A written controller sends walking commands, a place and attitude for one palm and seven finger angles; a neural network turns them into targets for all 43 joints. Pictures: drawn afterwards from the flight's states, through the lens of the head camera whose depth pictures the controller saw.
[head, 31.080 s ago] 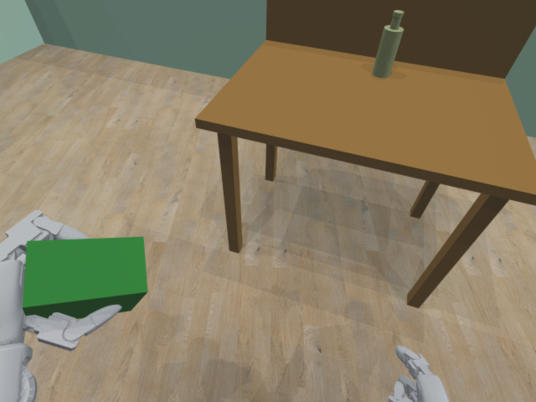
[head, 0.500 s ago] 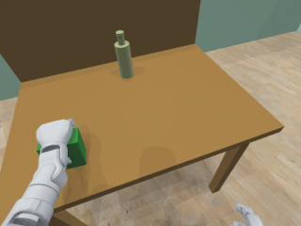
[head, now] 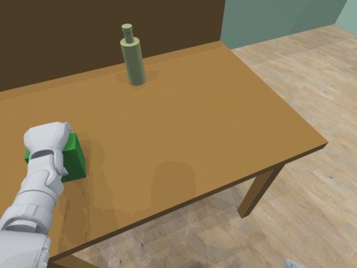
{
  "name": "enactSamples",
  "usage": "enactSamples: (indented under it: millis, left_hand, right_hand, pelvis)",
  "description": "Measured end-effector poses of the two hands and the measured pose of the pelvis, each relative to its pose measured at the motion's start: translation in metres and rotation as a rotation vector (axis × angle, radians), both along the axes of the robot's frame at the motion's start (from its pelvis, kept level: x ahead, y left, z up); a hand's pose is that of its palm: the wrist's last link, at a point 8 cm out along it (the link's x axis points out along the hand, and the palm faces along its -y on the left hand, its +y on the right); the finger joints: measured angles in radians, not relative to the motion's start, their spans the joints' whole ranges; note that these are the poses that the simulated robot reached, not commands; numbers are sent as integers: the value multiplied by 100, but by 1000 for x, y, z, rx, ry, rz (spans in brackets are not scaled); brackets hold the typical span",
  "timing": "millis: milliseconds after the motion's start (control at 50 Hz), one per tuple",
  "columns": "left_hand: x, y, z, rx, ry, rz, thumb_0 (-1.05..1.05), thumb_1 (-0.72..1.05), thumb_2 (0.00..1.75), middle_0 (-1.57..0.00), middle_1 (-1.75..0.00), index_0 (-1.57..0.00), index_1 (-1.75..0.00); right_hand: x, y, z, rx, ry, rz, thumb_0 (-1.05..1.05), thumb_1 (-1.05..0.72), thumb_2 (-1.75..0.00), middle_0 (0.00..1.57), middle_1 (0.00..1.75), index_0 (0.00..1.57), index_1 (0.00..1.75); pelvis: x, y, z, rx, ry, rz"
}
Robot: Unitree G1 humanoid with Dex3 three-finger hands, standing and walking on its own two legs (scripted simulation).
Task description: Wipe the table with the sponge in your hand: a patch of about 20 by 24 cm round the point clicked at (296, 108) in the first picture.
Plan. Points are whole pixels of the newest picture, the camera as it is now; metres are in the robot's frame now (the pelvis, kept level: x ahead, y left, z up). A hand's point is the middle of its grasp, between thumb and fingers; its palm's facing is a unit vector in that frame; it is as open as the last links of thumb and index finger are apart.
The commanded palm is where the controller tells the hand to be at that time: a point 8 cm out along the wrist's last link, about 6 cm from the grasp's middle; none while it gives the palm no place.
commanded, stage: wipe forward along the first lane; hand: left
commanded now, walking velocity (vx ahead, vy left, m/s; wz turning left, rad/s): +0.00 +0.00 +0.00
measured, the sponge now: (61, 164) +0.36 +0.33 +0.00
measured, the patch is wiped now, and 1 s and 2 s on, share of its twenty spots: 0.25 0.25 0.60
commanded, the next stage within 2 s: slide across to the middle lane in 0.40 s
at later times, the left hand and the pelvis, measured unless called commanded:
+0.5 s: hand (52, 139) +0.41 +0.35 +0.03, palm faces -0.13 +0.00 -0.99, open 10.0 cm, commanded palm +0.38 +0.34 +0.07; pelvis +0.00 +0.02 +0.00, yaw +0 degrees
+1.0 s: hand (70, 133) +0.43 +0.31 +0.04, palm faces -0.09 +0.00 -1.00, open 10.0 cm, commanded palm +0.41 +0.29 +0.08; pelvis +0.01 +0.03 +0.00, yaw +0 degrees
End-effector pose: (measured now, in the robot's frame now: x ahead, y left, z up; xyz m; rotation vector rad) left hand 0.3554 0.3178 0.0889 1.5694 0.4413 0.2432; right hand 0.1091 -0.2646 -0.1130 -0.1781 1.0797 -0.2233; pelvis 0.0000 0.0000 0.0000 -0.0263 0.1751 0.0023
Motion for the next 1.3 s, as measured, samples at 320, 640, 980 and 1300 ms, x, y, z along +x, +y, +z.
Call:
enactSamples:
  millis: [320,640,980,1300]
  left_hand:
    - [26,17,0,2,2,1,1,-52,105,-73,-132,-77,-134]
    - [44,29,1,12,-2,-16,0,-52,105,-73,-132,-77,-134]
    - [55,-11,4,-11,-39,-43,0,-52,105,-72,-133,-76,-135]
    - [77,-46,4,-4,-26,-35,-1,-51,105,-72,-133,-75,-135]
  right_hand:
    - [-11,13,-2,4,52,-15,0,-90,-90,20,30,20,30]
    - [-41,18,-3,-15,130,-56,0,-90,-90,20,30,20,30]
    - [-2,46,-5,47,56,-8,0,-90,-90,20,30,20,30]
    - [6,25,-6,47,83,-17,0,-90,-90,20,30,20,30]
  pelvis:
    - [4,12,-2,-11,35,-1]
    - [5,24,-3,-23,58,-5]
    - [11,30,0,-15,29,8]
    - [23,15,3,-8,43,2]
